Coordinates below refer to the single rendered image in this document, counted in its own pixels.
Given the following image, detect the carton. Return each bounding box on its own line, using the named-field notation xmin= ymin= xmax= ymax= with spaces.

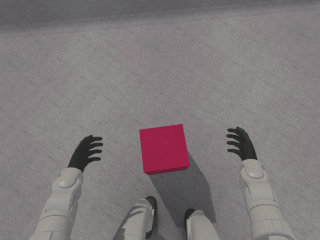
xmin=139 ymin=124 xmax=190 ymax=175

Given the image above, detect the left robot hand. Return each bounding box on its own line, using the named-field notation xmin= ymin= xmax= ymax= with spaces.
xmin=67 ymin=135 xmax=103 ymax=173

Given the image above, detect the robot left foot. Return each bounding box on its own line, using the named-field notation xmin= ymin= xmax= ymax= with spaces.
xmin=145 ymin=196 xmax=157 ymax=239

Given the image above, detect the robot right forearm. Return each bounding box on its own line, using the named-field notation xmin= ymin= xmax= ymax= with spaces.
xmin=239 ymin=159 xmax=297 ymax=240

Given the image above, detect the robot left thigh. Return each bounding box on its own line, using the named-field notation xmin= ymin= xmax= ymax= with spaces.
xmin=112 ymin=203 xmax=155 ymax=240

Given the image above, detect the robot left forearm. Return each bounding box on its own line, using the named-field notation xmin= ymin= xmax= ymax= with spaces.
xmin=29 ymin=167 xmax=83 ymax=240

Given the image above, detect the right robot hand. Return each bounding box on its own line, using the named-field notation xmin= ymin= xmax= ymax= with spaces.
xmin=226 ymin=126 xmax=258 ymax=161

